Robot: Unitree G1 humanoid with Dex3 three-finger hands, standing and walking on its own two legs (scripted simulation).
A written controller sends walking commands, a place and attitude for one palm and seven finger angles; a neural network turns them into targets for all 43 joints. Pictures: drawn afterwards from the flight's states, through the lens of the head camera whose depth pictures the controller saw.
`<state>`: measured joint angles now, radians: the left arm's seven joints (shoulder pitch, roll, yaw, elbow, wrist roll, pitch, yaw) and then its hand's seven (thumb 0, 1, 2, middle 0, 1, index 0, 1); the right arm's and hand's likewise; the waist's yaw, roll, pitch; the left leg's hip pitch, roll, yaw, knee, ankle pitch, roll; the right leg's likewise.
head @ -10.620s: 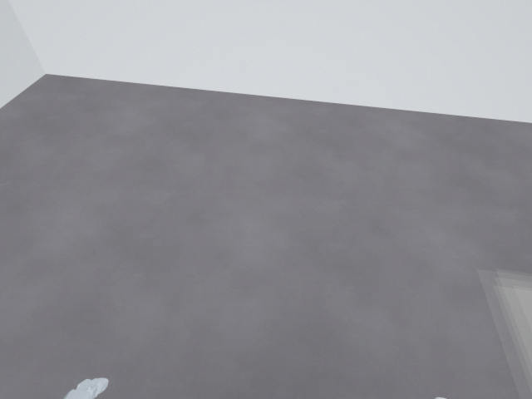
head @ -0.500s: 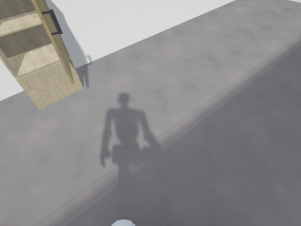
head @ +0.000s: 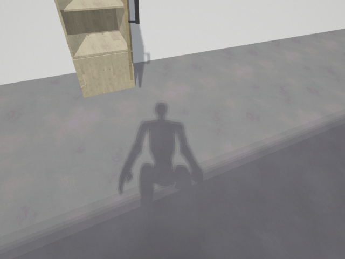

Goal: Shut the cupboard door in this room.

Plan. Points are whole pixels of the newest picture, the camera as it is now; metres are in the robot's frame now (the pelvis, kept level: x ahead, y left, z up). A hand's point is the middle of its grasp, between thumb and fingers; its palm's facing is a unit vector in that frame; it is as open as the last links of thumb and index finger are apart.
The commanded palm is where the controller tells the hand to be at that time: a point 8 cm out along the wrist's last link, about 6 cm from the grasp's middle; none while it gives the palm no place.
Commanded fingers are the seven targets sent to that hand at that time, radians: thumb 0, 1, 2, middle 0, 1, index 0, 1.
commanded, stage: stand and wait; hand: left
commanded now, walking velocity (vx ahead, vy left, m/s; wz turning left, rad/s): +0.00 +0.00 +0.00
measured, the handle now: (133, 10) +1.29 +0.32 +0.05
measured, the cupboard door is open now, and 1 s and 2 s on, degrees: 75 75 75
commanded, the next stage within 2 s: turn or walk to find it in 0.52 s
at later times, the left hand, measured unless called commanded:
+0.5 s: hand out of the picture +0.04 +0.13 -0.17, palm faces +0.11 -0.97 -0.23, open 7.2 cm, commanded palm none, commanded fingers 0.00 0.90 0.90 -0.20 -0.30 -0.20 -0.30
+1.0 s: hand out of the picture -0.03 +0.12 -0.18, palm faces +0.13 -0.98 -0.14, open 7.4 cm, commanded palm none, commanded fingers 0.00 0.90 0.90 -0.20 -0.30 -0.20 -0.30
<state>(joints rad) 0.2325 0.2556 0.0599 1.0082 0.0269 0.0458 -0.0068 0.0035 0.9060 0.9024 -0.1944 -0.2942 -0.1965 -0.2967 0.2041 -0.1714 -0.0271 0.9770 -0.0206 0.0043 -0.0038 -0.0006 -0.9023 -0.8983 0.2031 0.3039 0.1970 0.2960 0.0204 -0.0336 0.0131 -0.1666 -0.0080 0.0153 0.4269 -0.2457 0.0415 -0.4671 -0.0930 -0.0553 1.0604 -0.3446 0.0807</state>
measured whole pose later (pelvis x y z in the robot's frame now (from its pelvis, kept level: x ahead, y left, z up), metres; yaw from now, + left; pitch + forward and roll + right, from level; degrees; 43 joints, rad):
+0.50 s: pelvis +0.01 -0.05 -0.01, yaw +4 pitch -2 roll +0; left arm 0.21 0.15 0.02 1.08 0.02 -0.01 0.03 -0.01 0.93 0.90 -0.20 -0.29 -0.20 -0.30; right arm 0.30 -0.17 -0.04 1.13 -0.01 0.04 -0.02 0.00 -0.91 -0.90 0.20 0.30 0.19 0.30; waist 0.00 0.05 0.04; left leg -0.24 0.06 0.00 0.68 -0.41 -0.01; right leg -0.22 0.00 -0.13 0.47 -0.22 -0.06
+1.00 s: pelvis +0.02 -0.02 +0.00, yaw +4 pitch -2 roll +0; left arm 0.33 0.11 -0.01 1.19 0.00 -0.01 0.03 0.00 0.90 0.90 -0.20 -0.29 -0.20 -0.30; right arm 0.31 -0.10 0.01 1.17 -0.01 -0.02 -0.04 0.01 -0.91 -0.90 0.20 0.30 0.19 0.30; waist 0.02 0.01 0.02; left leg -0.10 0.02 0.04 0.41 -0.28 0.00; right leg -0.17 -0.03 -0.12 0.41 -0.21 -0.01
